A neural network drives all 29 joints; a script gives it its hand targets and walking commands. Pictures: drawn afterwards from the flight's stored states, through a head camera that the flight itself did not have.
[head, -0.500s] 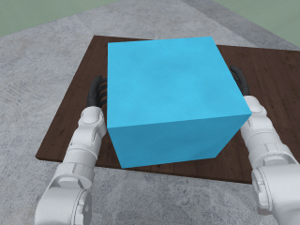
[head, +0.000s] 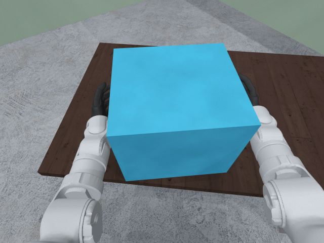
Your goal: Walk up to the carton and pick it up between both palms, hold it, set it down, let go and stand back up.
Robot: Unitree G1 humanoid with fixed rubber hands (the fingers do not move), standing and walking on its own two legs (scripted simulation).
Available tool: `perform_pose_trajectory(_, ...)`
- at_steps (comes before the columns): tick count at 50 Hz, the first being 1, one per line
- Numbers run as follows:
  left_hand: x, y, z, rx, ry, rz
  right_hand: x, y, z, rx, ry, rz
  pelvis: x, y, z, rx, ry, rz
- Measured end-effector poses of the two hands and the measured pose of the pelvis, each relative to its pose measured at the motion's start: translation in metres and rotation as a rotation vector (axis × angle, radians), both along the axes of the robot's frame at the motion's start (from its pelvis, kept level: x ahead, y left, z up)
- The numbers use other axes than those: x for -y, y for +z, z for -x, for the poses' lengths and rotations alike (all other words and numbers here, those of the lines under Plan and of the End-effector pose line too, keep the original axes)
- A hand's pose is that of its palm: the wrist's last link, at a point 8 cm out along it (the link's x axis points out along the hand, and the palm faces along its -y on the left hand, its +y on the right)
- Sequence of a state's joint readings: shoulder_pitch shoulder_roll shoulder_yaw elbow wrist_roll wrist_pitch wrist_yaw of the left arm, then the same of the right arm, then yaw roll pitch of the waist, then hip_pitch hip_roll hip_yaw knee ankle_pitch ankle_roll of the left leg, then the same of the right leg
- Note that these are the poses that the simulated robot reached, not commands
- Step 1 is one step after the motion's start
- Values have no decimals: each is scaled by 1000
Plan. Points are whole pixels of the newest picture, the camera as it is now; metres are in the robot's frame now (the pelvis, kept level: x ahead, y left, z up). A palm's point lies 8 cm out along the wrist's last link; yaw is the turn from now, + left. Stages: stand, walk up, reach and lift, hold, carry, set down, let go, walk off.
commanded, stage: reach and lift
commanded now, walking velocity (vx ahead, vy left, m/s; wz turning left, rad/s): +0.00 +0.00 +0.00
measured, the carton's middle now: (173, 114) +0.43 +0.01 +0.06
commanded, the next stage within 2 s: none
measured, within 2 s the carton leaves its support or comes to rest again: leaves its support in 1.12 s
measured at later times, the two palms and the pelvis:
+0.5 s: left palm (99, 116) +0.40 +0.20 +0.07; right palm (248, 107) +0.45 -0.17 +0.09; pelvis +0.01 +0.00 +0.01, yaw +1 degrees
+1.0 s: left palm (99, 116) +0.40 +0.20 +0.08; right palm (248, 108) +0.44 -0.17 +0.09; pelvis +0.02 +0.00 +0.01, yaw +1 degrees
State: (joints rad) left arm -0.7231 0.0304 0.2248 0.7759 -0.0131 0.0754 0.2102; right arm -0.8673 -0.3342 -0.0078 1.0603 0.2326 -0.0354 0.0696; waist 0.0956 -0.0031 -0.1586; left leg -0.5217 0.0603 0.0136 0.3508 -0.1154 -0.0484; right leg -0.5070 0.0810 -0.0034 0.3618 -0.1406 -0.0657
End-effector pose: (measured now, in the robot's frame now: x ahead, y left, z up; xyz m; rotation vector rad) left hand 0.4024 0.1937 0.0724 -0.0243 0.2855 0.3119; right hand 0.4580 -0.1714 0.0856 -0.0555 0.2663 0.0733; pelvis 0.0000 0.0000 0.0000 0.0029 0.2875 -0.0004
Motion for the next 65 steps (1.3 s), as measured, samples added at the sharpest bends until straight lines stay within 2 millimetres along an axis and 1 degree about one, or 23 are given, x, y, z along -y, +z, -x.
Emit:
perform_pose_trajectory(11, 0, 1, 1, 1, -4, -8, -3, 1, 3, 0, 40, 15, 4, 1, -2, 10, 7, -5)
perform_pose_trajectory(20, 0, 4, 7, 17, -16, -11, -4, 5, 11, 27, 39, 48, 5, 6, -11, 82, 15, -9)
perform_pose_trajectory(29, -1, 0, 5, 1, -15, 11, -4, 4, 10, 11, 42, 64, 2, 8, -17, 96, 12, -8)
perform_pose_trajectory(35, -1, 1, 5, 2, -20, -2, -4, 4, 11, 17, 42, 69, -2, 8, -21, 92, 11, -4)
perform_pose_trajectory(42, -1, 2, 5, 3, -24, -8, -4, 4, 13, 19, 33, 52, -4, 8, -21, 100, 4, -3)
perform_pose_trajectory(51, -2, 3, 8, 16, -20, 7, -5, 6, 15, 39, 31, 67, -3, 7, -19, 79, 11, 0)
perform_pose_trajectory(58, -9, 10, 17, 37, -8, -1, -13, 8, 21, 62, 35, 54, -1, 7, -14, 80, 28, 1)
perform_pose_trajectory(65, -18, 29, 26, 66, 8, -16, -22, 15, 26, 93, 44, 36, -1, 6, -5, 88, 53, 2)
